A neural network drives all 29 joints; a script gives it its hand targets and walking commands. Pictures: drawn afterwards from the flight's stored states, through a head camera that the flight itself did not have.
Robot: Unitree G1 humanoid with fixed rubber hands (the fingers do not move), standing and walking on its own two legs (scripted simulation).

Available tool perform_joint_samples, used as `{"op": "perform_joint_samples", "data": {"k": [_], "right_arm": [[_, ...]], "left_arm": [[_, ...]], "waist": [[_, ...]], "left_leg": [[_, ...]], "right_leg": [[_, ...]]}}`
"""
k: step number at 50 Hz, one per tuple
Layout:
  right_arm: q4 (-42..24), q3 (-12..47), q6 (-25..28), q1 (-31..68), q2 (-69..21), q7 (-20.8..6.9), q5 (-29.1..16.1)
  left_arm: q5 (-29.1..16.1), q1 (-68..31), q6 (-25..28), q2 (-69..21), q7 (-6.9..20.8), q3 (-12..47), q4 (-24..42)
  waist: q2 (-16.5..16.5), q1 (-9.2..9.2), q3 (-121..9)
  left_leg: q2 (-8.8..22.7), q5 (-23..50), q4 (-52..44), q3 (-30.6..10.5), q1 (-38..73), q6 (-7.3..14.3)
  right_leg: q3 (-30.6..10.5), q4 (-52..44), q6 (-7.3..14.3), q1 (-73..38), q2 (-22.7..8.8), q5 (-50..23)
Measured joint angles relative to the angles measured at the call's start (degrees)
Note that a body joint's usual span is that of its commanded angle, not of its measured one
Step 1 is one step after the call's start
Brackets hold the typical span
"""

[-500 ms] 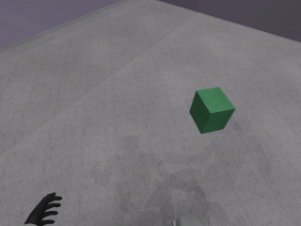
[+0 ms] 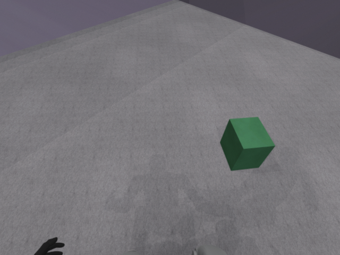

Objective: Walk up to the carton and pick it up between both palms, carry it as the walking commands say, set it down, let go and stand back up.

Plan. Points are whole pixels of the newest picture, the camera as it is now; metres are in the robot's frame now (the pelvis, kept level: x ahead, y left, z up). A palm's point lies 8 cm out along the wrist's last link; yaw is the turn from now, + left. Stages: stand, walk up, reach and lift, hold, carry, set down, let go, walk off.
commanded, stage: walk up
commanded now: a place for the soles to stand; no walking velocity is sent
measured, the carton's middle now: (244, 143) +0.88 -0.53 -0.61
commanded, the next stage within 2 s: none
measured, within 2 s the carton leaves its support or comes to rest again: neither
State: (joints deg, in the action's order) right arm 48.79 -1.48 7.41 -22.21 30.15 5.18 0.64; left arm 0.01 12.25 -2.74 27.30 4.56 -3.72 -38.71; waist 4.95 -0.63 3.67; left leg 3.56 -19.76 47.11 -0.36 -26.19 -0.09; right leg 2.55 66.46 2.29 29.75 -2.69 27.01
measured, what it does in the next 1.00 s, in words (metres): steps to the right: right foot, then left foot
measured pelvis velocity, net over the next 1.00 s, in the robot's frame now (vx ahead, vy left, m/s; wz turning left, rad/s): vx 0.14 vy -0.22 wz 0.09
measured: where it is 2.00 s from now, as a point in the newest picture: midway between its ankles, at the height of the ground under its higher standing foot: (242, 251)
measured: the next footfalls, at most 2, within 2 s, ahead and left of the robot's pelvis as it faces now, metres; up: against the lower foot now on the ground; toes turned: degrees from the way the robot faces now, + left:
right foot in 0.18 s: +0.11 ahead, -0.18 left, +0.00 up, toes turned -5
left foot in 0.50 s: +0.20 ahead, +0.03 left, +0.00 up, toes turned +5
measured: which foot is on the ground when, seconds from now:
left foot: down 0.00-0.18, up 0.20-0.48, down 0.50-0.78, up 0.80-1.00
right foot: up 0.00-0.16, down 0.18-0.54, up 0.56-0.76, down 0.78-1.00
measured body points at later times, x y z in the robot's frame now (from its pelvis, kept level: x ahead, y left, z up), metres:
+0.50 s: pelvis +0.08 -0.12 +0.00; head +0.10 -0.09 +0.45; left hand +0.15 +0.21 -0.11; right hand +0.17 -0.49 -0.06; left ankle +0.16 +0.02 -0.70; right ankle +0.07 -0.18 -0.70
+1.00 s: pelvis +0.14 -0.22 -0.01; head +0.15 -0.18 +0.43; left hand +0.21 +0.12 -0.12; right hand +0.25 -0.59 -0.06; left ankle +0.18 -0.09 -0.68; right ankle +0.15 -0.32 -0.70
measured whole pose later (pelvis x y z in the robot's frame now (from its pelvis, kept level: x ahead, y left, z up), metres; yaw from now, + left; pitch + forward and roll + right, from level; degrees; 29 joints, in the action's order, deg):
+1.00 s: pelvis +0.14 -0.22 -0.01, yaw +5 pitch -1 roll -2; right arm 50.8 -1.5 4.7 -16.5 30.4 6.8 0.6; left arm 0.0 16.6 -2.8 27.6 4.1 -4.3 -38.7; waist 3.5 -0.6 2.2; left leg 4.2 -27.9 61.8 0.1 -33.3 0.2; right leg 6.1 52.3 2.3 22.7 0.4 28.7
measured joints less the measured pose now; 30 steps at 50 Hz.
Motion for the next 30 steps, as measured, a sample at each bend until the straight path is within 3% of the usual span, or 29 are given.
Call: {"op": "perform_joint_samples", "data": {"k": [9,12,15,20,24,25,27,30], "right_arm": [[-0.04,-0.04,-0.51,1.12,1.74,0.09,0.0],[1.09,0.01,-2.22,3.07,0.39,0.77,0.0],[2.31,0.01,-3.03,4.04,-0.7,0.8,0.0],[2.29,0.0,-2.96,4.99,-0.66,0.76,0.0],[2.26,0.0,-2.35,5.78,-0.66,0.76,0.0],[2.18,0.01,-1.96,5.77,-0.62,0.76,0.0],[1.91,0.0,-1.14,5.11,-0.52,0.78,0.0],[1.34,-0.01,-1.13,1.72,-0.36,0.97,0.0]], "left_arm": [[0.0,-1.57,0.32,0.14,0.67,-0.24,-0.03],[0.0,-0.13,0.62,0.15,0.59,-0.26,-0.04],[0.0,1.41,0.99,0.14,-0.18,-0.26,0.0],[0.0,3.88,1.45,0.14,-0.7,-0.24,0.0],[0.0,4.51,1.45,0.13,-0.75,-0.24,0.0],[0.0,4.52,1.44,0.12,-0.8,-0.24,-0.01],[0.0,4.34,1.44,0.12,-0.85,-0.26,-0.04],[0.01,2.18,0.67,0.19,-0.93,-0.27,-0.05]], "waist": [[0.5,-0.05,-0.06],[0.1,-0.12,0.94],[-1.53,-0.09,0.95],[-2.0,-0.02,-0.27],[-1.9,0.0,-0.07],[-1.8,-0.05,0.2],[-1.58,0.0,1.07],[-1.57,0.05,1.05]], "left_leg": [[3.56,-6.62,6.92,-0.41,-0.26,0.3],[2.32,-8.93,22.62,-1.75,-3.97,0.38],[0.48,-7.33,28.77,-1.75,-5.63,0.38],[-0.09,-7.02,17.91,-0.97,-5.68,0.38],[-0.08,-6.96,4.8,-0.79,-5.37,0.38],[-0.13,-3.66,0.91,-0.6,-4.49,0.38],[-0.3,5.18,-0.51,-0.52,-3.57,0.35],[-0.17,2.22,1.35,-0.55,-3.13,0.33]], "right_leg": [[-1.77,-9.31,-0.28,0.44,-1.11,0.41],[0.38,-6.11,-0.42,-0.74,0.17,1.63],[3.81,-10.79,0.0,-5.51,1.51,0.74],[7.0,-18.27,2.64,-9.32,3.34,-1.22],[8.69,-20.32,3.06,-9.58,3.81,-1.26],[8.81,-20.0,3.07,-9.58,3.77,-0.9],[8.32,-14.87,2.74,-8.08,3.32,-1.47],[3.58,1.45,0.21,-1.67,3.28,0.32]]}}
